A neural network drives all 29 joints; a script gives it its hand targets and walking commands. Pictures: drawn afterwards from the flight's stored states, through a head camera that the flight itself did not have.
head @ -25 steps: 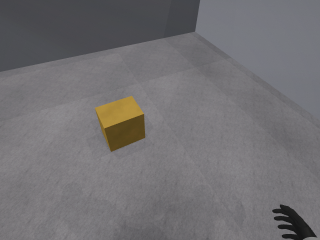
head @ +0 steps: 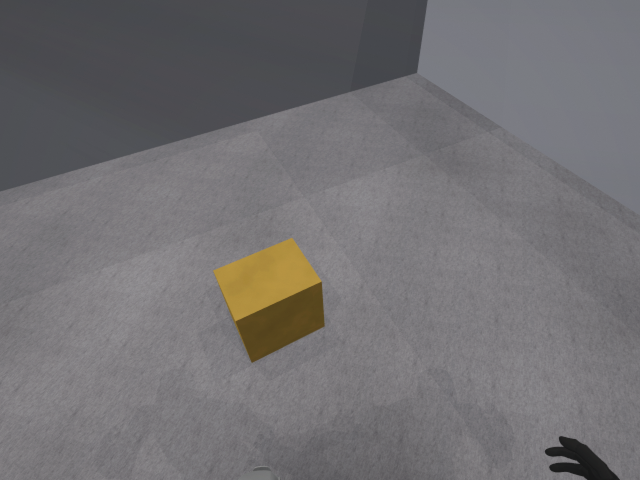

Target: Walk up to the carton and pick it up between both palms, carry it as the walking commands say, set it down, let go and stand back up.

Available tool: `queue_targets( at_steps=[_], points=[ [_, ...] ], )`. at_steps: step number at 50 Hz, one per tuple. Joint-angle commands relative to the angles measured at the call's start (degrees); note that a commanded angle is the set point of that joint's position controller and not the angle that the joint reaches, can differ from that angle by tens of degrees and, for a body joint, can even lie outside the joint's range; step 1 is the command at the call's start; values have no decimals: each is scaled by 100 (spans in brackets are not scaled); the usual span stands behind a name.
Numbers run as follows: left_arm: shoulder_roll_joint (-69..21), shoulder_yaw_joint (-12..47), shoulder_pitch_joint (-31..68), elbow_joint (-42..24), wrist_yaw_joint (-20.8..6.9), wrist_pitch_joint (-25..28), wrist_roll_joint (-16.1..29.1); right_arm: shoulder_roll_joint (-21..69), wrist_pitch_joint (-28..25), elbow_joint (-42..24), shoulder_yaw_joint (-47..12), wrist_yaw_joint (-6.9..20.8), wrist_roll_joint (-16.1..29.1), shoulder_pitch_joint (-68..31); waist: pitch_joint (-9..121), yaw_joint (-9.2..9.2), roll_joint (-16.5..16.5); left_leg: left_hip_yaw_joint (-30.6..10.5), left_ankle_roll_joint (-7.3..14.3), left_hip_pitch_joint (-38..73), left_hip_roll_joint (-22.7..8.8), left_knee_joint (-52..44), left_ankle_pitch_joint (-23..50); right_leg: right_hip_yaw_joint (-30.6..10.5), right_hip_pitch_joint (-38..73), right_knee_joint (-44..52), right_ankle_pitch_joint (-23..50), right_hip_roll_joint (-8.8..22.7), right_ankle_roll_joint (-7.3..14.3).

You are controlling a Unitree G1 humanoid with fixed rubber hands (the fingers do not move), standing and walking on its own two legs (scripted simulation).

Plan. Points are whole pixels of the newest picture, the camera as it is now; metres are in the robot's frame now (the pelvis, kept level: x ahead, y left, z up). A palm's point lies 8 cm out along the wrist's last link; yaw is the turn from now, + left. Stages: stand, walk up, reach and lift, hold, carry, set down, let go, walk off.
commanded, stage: walk up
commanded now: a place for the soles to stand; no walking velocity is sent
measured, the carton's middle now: (272, 300) +0.79 +0.20 -0.63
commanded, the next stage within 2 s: none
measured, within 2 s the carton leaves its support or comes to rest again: neither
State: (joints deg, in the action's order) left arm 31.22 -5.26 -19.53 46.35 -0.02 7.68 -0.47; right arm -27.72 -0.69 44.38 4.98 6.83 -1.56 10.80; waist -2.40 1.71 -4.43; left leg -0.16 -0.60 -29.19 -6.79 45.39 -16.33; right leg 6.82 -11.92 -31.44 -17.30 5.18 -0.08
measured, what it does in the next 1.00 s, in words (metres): walks ahead: left foot, then right foot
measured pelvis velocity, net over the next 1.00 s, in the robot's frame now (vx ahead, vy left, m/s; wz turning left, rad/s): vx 0.37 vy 0.18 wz -0.08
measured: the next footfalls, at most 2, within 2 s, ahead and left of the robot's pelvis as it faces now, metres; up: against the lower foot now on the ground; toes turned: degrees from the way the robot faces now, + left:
left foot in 0.08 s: +0.19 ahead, +0.18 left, +0.00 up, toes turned +4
right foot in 0.38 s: +0.28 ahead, -0.04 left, +0.00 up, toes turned -8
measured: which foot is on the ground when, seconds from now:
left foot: up 0.00-0.06, down 0.08-0.38, up 0.40-0.66, down 0.68-1.00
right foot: down 0.00-0.08, up 0.10-0.36, down 0.38-0.70, up 0.72-0.98, down 1.00-1.00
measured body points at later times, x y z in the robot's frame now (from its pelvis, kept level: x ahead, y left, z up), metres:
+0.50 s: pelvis +0.20 +0.09 -0.01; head +0.21 +0.07 +0.44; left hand +0.30 +0.45 -0.06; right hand +0.28 -0.25 -0.11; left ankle +0.20 +0.21 -0.68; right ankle +0.24 -0.03 -0.73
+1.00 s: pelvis +0.37 +0.18 -0.01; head +0.38 +0.17 +0.43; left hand +0.49 +0.51 -0.10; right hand +0.40 -0.18 -0.10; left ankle +0.37 +0.29 -0.73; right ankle +0.44 +0.07 -0.73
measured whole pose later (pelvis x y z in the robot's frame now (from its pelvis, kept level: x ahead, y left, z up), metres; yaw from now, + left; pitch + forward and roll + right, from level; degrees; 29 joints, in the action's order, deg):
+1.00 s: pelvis +0.37 +0.18 -0.01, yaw -5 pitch -1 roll +0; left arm 26.9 -3.4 -18.0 45.9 -0.7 6.0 -1.1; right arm -28.4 -2.5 43.0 4.6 2.9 -0.5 19.9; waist -3.2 -2.5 -0.7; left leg 6.6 1.2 -17.1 -2.7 41.0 -22.4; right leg 4.3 -23.7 -36.6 -13.2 1.4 2.3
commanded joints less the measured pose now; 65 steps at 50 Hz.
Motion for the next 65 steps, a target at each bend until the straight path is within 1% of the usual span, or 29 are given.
queue_targets(
  at_steps=[1, 4, 6, 7, 8, 11, 15, 18, 19, 20, 21, 23, 27, 32, 34, 35, 36, 37, 41, 46, 49, 50, 51, 52, 59, 60, 61, 62, 65],
  points=[
    [1434, -299, 239, -296, 5, 24, -12, -787, -53, -328, 300, 94, 49, -196, -156, -140, 1428, 380, 43, 880, 145, -596, 355, -833, -983, 1431, -790, 1045, 1159],
    [1067, -112, 193, -277, 32, -61, -67, -1017, -130, -41, 482, -11, 41, 709, 157, -653, 512, 541, 184, 2569, 570, -1221, -139, -294, -1714, -381, -359, 697, 846],
    [485, 93, 122, -470, 97, -83, 83, -1979, -232, -99, 694, -190, 0, 1417, 303, -1052, -1606, -3415, 1301, 3037, -1494, -3387, -2388, -287, -3466, -3614, -1475, -559, 256],
    [912, -4, 132, -302, 160, -133, 102, -1822, -238, -240, 644, -238, 98, 923, 231, -791, -338, -3222, 1633, 2556, -1633, -3195, -2354, -1054, -3302, -3916, -995, -184, 252],
    [1000, -27, -73, -173, 126, -113, 140, -1537, -220, -333, 554, -279, 156, 603, 120, -552, -139, -2658, 1577, 2290, -1398, -2998, -1902, -1061, -3095, -3795, -643, -10, 232],
    [875, -50, -511, 95, 46, -97, 67, -1174, -190, -444, 378, -289, 45, 224, 84, -360, -714, -1067, 1326, 1576, -695, -2686, -678, -597, -2096, -2252, -633, 165, 62],
    [654, -87, -175, 2, 0, -85, 26, -1188, -181, -554, 357, -227, 0, 309, -7, -391, -688, -906, 1470, 1129, -814, -2735, -636, -229, -1355, -1132, -223, -40, 90],
    [664, -191, -499, 117, 16, -1, -17, -1019, -136, -727, 258, -191, 77, 11, 186, 33, -167, -409, 1132, 158, -533, -1952, -1145, -93, 362, -51, 625, -300, 254],
    [867, -300, -1007, 211, 70, 32, -28, -810, -155, -797, 168, -203, 61, -16, 371, 379, 358, -134, 870, -524, -244, -940, -905, -594, 1379, 240, 122, -180, 433],
    [1471, -466, -1505, 179, 143, 87, -103, -489, -189, -970, 82, -212, 95, -28, 604, 678, 1842, 464, 442, -1521, 465, 1103, -1026, -3205, 1965, 1304, -1803, 1423, 1044],
    [1775, -471, -1248, -31, 175, 87, -66, -810, -137, -927, 121, -294, 50, 15, 415, 482, 1372, -350, 244, -1994, 571, 1985, -1511, -4789, 1527, 1763, -2226, 2283, 1715],
    [1358, -391, -628, -224, 181, 30, 61, -1154, -140, -690, 223, -334, 66, 262, -2, 142, 554, -719, 139, -1800, -2, 2022, -893, -3520, 972, 1383, -1022, 1962, 1783],
    [1204, -320, -484, -309, 109, 52, -14, -873, -103, -515, 219, -192, -16, 359, 64, 0, 1202, -133, -2, -616, 25, 815, -656, -1666, 100, 996, 1104, 1282, 1459],
    [1381, -283, -41, -517, 53, -10, -27, -787, -102, -484, 310, -61, 69, 263, 8, -217, 1505, 529, 126, 1118, 340, -507, 64, -970, -1193, 677, -21, 918, 1171],
    [1038, -129, -77, -540, 68, -80, -96, -971, -156, -235, 458, -126, 49, 962, 168, -594, 708, 681, 225, 2439, 678, -936, -236, -572, -2037, -643, -495, 586, 917],
    [656, 2, -207, -597, 91, -87, -86, -1300, -205, -118, 585, -214, 3, 1602, 355, -963, -508, -450, 523, 2997, 97, -1764, -1289, -141, -2551, -2539, -422, 109, 622],
    [379, 78, -62, -760, 150, -93, 26, -1925, -256, -298, 681, -280, -5, 1697, 191, -1057, -1585, -3527, 1220, 2912, -1494, -3172, -2594, -390, -3888, -3869, -1651, -681, 258],
    [857, -34, 15, -578, 221, -162, 43, -1848, -275, -440, 657, -322, 100, 1245, 126, -815, -114, -3643, 1671, 2350, -1790, -3118, -2632, -1320, -3676, -4222, -1064, -262, 224],
    [885, -88, -667, -123, 35, -120, 19, -1265, -271, -554, 382, -382, 72, 486, -57, -304, -527, -1354, 1351, 1300, -866, -2648, -1072, -770, -2388, -2624, -529, 153, 56],
    [534, -93, -249, -193, -86, -144, -32, -1227, -285, -589, 318, -369, 58, 466, -132, -243, -566, -853, 1383, 707, -877, -2498, -350, -299, -1185, -1150, -53, -140, 106],
    [508, -125, -397, -99, -22, -128, -69, -855, -262, -571, 95, -434, 134, 325, 251, 117, 5, -192, 903, 170, -520, -1320, 286, -369, 417, -134, 479, -424, 332],
    [710, -181, -689, -82, 27, -116, -87, -620, -286, -615, -5, -473, 159, 385, 410, 309, 739, 157, 628, -184, -169, -202, 350, -1372, 907, 452, 50, 139, 565],
    [1352, -272, -719, -239, 62, -81, -85, -501, -265, -701, -41, -502, 187, 446, 652, 329, 1649, 457, 267, -1168, 589, 1119, -1014, -3933, 1308, 1099, -537, 1641, 1425],
    [1393, -273, -591, -272, 47, -118, -15, -900, -189, -551, 45, -609, 179, 456, 528, 253, 1167, -183, 230, -1070, 466, 1663, -1966, -4120, 850, 1127, -137, 2011, 1913],
    [601, 94, 652, -303, -12, -428, 40, -666, -335, 274, 23, -709, 91, 1025, 431, -389, 1227, 505, 197, 1722, 688, -1004, 114, -1159, -1369, -348, 1539, 547, 911],
    [327, 198, 616, -293, -14, -465, 62, -829, -373, 290, 43, -751, 38, 927, 396, -383, 656, -264, 318, 1877, 268, -1639, 179, -1007, -1698, -859, 894, 382, 594],
    [37, 283, 584, -282, -32, -528, 101, -1265, -452, 147, 71, -786, -5, 578, 204, -236, -299, -2451, 765, 1570, -1076, -2561, -283, -802, -2112, -1616, -152, -263, 123],
    [414, 179, 624, -72, 34, -615, 118, -1436, -450, 121, 93, -767, 82, 216, 99, -184, -156, -2589, 1293, 1122, -1534, -2530, -17, -873, -1675, -1786, -1205, -258, 81],
    [442, 144, 653, 275, 47, -539, 83, -1187, -401, 293, -24, -758, 119, -381, 133, 30, -119, -1198, 876, 943, -796, -1770, 1317, -648, -734, -635, -121, -186, 213]
  ],
)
